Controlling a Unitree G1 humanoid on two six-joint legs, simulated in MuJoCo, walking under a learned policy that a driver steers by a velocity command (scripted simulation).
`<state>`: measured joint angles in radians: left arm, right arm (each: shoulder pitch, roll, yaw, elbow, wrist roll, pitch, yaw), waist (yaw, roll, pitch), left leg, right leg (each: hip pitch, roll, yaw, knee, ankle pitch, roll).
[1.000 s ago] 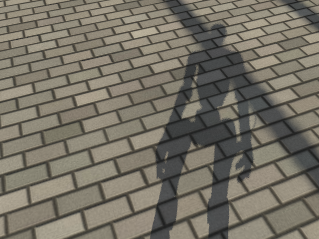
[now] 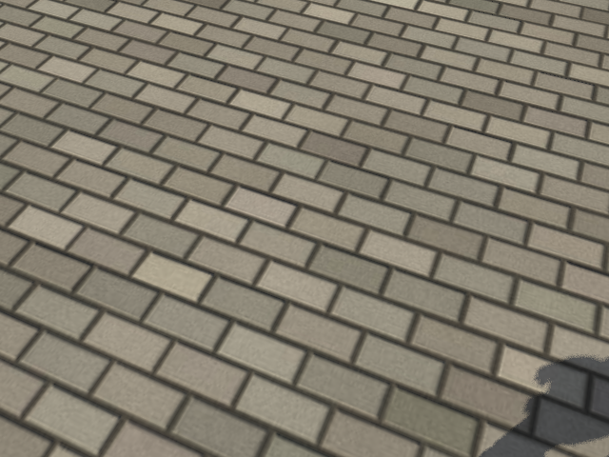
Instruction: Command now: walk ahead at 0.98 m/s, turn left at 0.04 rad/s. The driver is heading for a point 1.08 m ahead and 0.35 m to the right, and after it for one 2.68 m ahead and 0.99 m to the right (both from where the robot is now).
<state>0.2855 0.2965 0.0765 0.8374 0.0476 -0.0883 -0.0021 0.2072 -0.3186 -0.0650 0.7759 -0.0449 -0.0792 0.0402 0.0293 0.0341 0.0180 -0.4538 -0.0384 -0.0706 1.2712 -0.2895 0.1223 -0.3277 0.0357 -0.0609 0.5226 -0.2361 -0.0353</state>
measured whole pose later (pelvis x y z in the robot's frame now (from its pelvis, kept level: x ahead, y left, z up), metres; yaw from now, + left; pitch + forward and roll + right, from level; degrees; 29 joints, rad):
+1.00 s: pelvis +0.83 -0.19 +0.00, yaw -48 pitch +2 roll +0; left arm 0.44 0.30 0.06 0.81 -0.04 -0.04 0.01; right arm -0.02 -0.25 0.01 0.56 -0.02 -0.10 0.00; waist 0.10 0.01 0.08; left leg -0.70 0.06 -0.12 0.64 0.01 -0.06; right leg -0.06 0.20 0.19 0.43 -0.36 -0.16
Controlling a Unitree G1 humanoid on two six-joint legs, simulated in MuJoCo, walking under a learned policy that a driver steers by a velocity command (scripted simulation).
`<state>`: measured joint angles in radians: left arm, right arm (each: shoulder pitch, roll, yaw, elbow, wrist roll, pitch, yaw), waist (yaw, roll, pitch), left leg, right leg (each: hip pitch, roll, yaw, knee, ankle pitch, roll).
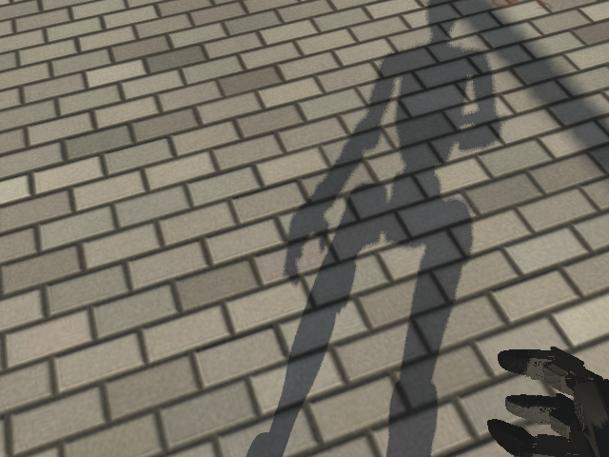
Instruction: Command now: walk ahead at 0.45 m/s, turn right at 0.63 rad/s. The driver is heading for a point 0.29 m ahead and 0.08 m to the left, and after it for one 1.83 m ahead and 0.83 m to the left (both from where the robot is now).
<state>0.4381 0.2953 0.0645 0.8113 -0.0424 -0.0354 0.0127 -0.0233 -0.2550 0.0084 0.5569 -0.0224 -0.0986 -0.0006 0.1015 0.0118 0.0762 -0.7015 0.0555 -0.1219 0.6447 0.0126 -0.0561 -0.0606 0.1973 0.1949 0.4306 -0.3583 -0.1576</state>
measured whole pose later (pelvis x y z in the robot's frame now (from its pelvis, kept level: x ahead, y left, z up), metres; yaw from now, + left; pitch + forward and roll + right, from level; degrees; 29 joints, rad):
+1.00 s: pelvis +0.39 +0.23 -0.04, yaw +39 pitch +3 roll +0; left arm 0.49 0.33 0.06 0.84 0.04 -0.05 0.00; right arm 0.05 -0.35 -0.05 0.58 -0.03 0.01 0.09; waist 0.07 0.01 0.00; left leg -0.59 -0.01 0.10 0.80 -0.27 0.13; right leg 0.10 -0.23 -0.27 0.68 -0.50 0.10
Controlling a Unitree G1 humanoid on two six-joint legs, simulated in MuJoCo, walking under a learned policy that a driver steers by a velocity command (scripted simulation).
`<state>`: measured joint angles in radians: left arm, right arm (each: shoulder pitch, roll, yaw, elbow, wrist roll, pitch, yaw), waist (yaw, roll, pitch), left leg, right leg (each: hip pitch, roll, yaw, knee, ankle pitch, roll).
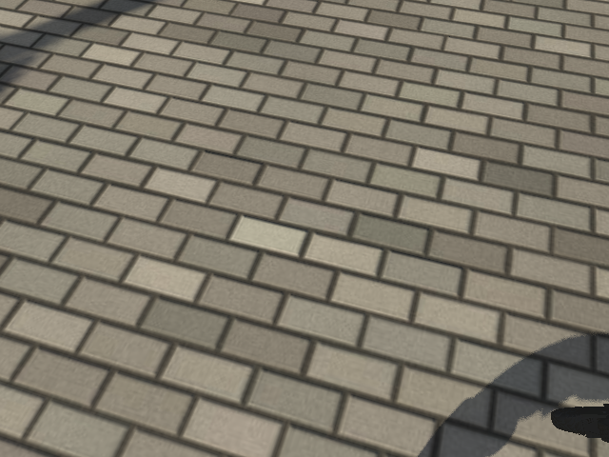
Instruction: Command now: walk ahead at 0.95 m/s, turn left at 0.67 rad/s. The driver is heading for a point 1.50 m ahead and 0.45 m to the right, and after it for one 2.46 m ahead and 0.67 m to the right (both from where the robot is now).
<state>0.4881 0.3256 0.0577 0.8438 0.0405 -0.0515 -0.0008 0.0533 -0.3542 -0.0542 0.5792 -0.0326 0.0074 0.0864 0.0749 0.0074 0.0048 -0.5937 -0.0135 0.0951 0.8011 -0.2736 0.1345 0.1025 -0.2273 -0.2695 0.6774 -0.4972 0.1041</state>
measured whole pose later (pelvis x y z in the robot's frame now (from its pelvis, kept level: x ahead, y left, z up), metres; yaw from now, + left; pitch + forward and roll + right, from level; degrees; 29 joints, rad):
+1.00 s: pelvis +0.92 -0.05 +0.04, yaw -37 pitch +2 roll +2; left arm 0.26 0.38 0.08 0.78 0.02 -0.03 -0.03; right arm 0.22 -0.32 -0.04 0.71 -0.05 -0.07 -0.02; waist 0.02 -0.04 0.02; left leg -0.30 0.02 0.06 0.49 -0.23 -0.03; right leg -0.43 0.04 0.04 1.28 -0.30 -0.11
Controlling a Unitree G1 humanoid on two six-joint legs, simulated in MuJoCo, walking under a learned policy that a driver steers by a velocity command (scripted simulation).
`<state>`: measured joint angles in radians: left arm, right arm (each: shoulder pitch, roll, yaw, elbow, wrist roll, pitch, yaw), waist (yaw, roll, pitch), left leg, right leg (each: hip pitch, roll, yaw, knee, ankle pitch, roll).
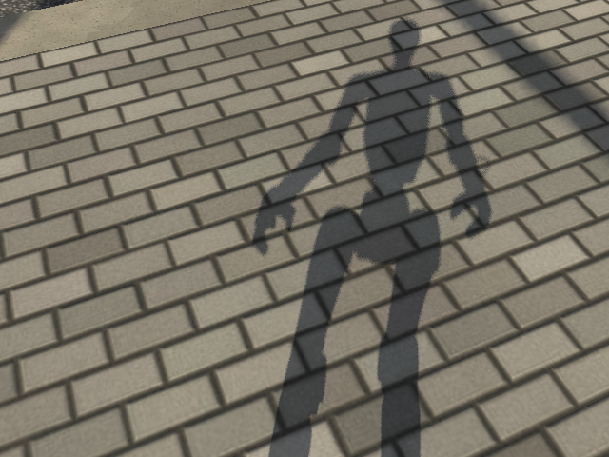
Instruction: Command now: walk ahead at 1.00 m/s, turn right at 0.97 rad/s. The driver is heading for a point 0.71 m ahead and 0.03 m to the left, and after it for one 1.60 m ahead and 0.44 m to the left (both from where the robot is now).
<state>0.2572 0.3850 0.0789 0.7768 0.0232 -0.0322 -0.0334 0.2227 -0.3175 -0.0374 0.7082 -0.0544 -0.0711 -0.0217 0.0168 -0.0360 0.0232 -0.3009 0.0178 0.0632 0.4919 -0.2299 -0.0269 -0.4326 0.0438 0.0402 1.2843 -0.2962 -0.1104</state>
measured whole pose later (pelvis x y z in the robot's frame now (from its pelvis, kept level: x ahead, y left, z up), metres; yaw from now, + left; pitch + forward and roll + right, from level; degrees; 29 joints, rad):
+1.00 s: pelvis +0.94 -0.05 +0.00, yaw +13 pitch +1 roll +0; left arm 0.01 0.23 -0.05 0.59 0.06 -0.07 -0.02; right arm 0.48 -0.30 -0.07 0.88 0.00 -0.05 0.01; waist -0.07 0.00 0.02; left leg -0.08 -0.21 -0.11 0.37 -0.28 0.17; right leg -0.72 -0.15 0.10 0.95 -0.16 0.05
